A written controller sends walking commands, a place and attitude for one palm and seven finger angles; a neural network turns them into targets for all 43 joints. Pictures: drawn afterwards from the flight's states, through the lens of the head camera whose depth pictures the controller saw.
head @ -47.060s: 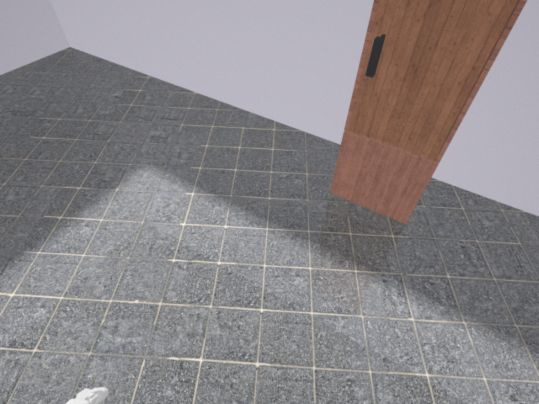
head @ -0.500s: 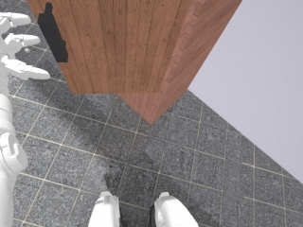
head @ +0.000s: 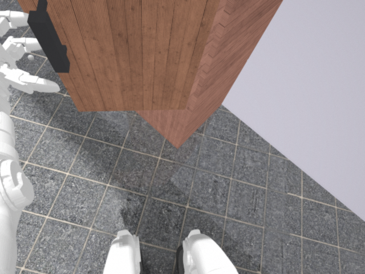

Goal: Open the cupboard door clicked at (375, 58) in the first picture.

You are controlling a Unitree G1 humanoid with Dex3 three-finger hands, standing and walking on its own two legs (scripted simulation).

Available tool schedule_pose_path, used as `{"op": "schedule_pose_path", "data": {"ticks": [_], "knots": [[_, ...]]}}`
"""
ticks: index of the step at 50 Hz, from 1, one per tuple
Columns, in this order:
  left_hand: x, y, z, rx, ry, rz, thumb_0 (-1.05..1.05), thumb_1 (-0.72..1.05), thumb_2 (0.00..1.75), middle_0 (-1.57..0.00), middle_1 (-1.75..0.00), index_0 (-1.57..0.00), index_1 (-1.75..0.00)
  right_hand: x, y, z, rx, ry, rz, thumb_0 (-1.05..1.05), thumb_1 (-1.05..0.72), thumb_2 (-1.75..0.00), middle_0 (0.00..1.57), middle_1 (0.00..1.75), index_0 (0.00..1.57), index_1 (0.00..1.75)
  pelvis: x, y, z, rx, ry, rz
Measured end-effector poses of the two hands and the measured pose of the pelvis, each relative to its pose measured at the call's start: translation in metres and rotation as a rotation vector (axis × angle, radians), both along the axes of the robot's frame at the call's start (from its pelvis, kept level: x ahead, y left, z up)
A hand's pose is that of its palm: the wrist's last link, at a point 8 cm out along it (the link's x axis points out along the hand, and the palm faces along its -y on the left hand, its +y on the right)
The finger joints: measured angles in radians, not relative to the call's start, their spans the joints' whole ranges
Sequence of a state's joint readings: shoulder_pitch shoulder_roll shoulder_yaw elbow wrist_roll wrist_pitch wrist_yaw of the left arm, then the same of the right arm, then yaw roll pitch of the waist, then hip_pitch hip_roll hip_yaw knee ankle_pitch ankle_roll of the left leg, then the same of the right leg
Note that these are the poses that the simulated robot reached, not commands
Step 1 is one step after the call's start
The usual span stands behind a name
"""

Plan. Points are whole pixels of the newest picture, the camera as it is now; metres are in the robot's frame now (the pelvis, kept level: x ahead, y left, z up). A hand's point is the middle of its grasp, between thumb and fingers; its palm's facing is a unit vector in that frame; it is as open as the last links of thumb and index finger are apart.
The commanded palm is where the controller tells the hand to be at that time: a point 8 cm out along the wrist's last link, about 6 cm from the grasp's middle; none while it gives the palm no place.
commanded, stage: slide the fingers in behind the handle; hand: left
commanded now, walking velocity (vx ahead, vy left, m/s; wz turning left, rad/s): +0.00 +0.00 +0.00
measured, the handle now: (53, 37) +0.58 +0.21 +0.08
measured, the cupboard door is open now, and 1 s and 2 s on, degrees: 48 48 48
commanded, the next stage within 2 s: close the thumb around the handle in 1.18 s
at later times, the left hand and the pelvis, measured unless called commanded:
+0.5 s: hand (54, 57) +0.53 +0.21 +0.07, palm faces +0.02 -1.00 +0.03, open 13.9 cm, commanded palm +0.51 +0.24 +0.08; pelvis +0.01 +0.00 +0.01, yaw +0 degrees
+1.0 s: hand (64, 56) +0.53 +0.19 +0.08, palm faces +0.03 -1.00 -0.03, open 13.9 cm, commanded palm +0.51 +0.22 +0.08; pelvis +0.00 +0.00 +0.00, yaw +1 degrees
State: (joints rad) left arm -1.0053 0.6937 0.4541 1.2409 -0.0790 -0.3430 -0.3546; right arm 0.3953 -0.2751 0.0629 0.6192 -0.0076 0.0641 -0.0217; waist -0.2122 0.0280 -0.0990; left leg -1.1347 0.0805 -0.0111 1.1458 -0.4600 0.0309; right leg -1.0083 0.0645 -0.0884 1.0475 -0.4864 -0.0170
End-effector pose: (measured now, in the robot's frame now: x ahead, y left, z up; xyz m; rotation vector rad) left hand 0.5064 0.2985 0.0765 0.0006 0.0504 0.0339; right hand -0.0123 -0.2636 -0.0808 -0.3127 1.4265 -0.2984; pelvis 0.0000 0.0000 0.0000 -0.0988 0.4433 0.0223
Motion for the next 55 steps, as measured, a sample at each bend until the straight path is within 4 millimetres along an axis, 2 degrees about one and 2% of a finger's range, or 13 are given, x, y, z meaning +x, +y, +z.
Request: {"op": "schedule_pose_path", "data": {"ticks": [13, 22, 25, 34, 41, 55], "knots": [[0.001, -0.008, 0.000, -0.003, 0.014, 0.011, -0.01, -0.49, 0.30, -0.30, -1.20, -0.30, -1.22, 0.010, 0.008, -0.005, 0.040, 0.011, 0.020, 0.00, -0.90, -0.89, 0.20, 0.30, 0.20, 0.30, 0.006, 0.001, 0.003, 0.003, 0.003, 0.013], [0.003, -0.035, 0.000, -0.020, 0.003, -0.035, -0.01, -0.49, 0.30, -0.30, -1.20, -0.30, -1.21, 0.017, 0.009, -0.003, 0.047, -0.024, 0.009, 0.00, -0.90, -0.89, 0.20, 0.30, 0.20, 0.30, 0.010, 0.002, 0.006, 0.007, -0.011, 0.007], [0.003, -0.038, -0.002, -0.028, 0.009, -0.015, -0.01, -0.49, 0.30, -0.30, -1.20, -0.31, -1.21, 0.018, 0.009, -0.002, 0.050, -0.039, 0.005, 0.00, -0.90, -0.89, 0.20, 0.30, 0.20, 0.30, 0.010, 0.002, 0.006, 0.010, -0.017, 0.001], [-0.001, -0.039, 0.000, 0.011, -0.011, -0.001, -0.01, -0.49, 0.30, -0.30, -1.20, -0.31, -1.21, 0.012, 0.011, -0.006, 0.068, -0.026, 0.003, 0.00, -0.90, -0.89, 0.20, 0.30, 0.20, 0.30, 0.007, 0.001, 0.005, 0.015, -0.021, 0.002], [-0.002, -0.055, 0.001, -0.007, -0.008, -0.023, -0.01, -0.49, 0.30, -0.30, -1.20, -0.31, -1.20, 0.009, 0.009, -0.007, 0.071, -0.015, 0.006, 0.00, -0.90, -0.89, 0.20, 0.30, 0.20, 0.30, 0.006, 0.001, 0.005, 0.016, -0.023, 0.008], [0.002, -0.056, 0.001, 0.005, 0.000, 0.004, -0.01, -0.49, 0.30, -0.30, -1.20, -0.30, -1.20, 0.002, 0.004, -0.009, 0.068, -0.014, -0.001, 0.00, -0.90, -0.89, 0.20, 0.30, 0.20, 0.30, 0.003, -0.004, 0.003, 0.021, -0.018, 0.003]]}}
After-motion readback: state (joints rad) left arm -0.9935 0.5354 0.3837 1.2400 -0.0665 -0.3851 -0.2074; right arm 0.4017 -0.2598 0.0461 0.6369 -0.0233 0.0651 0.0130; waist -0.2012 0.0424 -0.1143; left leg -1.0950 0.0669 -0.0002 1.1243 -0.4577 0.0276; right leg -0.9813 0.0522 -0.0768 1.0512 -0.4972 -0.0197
